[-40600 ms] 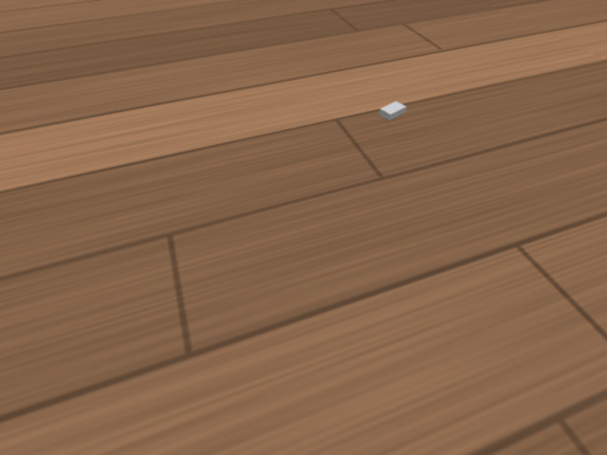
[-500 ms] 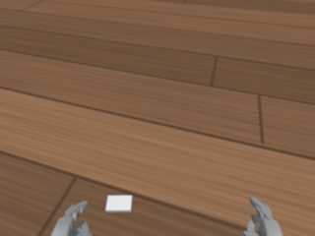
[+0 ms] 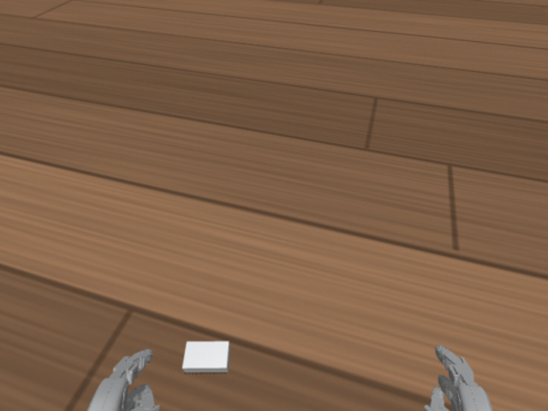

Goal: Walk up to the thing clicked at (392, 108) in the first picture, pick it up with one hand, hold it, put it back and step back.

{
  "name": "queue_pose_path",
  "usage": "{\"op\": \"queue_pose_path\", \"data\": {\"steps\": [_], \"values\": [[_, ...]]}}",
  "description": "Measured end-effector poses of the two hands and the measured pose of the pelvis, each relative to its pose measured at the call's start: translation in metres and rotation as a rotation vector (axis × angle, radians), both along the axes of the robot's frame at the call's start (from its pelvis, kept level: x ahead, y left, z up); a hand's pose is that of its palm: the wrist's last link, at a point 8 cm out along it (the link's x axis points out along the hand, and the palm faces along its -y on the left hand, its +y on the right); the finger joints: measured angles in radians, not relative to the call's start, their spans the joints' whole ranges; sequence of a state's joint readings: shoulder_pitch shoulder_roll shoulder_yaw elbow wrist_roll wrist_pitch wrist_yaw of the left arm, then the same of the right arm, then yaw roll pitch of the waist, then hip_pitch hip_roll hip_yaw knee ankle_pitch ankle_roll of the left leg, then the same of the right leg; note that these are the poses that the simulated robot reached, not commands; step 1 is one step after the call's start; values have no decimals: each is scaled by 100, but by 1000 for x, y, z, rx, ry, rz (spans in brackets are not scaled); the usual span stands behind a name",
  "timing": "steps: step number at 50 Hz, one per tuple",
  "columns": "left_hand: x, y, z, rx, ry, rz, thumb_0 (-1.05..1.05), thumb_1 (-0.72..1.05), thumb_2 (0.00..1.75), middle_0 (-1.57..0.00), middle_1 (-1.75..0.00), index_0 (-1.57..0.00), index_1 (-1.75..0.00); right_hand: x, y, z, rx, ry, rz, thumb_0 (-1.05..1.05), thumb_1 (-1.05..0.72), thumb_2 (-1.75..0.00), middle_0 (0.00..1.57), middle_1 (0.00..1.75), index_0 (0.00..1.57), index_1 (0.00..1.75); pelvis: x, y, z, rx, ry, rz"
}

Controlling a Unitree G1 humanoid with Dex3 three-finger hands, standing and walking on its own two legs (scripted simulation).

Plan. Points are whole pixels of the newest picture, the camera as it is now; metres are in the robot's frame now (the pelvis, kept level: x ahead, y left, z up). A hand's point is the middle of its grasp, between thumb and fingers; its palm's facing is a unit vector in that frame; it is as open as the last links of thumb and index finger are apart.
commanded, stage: home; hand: left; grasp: from above
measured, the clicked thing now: (207, 356) +0.45 +0.25 -0.70
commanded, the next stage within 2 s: stand in 0.38 s
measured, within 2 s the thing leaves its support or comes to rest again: neither
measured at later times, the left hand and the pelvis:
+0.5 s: hand out of the picture +0.16 +0.18 -0.05, palm faces +0.03 -0.97 -0.23, open 7.4 cm; pelvis +0.00 +0.00 +0.00, yaw +0 degrees
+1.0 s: hand out of the picture +0.06 +0.25 -0.10, palm faces +0.03 -0.95 -0.32, open 7.4 cm; pelvis -0.01 +0.02 +0.06, yaw -1 degrees
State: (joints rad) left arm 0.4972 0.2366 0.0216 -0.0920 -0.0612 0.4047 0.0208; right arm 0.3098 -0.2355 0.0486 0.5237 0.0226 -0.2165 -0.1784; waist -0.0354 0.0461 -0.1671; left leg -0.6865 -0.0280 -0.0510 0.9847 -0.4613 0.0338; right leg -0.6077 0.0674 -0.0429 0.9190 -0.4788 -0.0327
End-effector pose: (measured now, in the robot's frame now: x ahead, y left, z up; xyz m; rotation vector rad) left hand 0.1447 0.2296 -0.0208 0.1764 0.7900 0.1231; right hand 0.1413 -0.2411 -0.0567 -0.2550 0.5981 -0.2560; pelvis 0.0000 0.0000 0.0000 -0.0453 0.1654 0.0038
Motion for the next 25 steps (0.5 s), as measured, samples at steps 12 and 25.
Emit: {"op": "queue_pose_path", "data": {"steps": [12, 25], "values": [[0, 3, 0, 4, 2, -2, 1, 91, 90, -20, -30, -20, -30, 2, 2, 1, 1, -4, 1, 1, -90, -90, 20, 30, 20, 30, 0, 2, 0, -1, 1, 0], [2, 4, -2, 27, -9, -18, 1, 91, 90, -20, -30, -20, -30, 2, 3, -3, -7, 26, 26, 1, -90, -90, 20, 30, 20, 30, -1, 3, 1, 3, -16, -3]]}}
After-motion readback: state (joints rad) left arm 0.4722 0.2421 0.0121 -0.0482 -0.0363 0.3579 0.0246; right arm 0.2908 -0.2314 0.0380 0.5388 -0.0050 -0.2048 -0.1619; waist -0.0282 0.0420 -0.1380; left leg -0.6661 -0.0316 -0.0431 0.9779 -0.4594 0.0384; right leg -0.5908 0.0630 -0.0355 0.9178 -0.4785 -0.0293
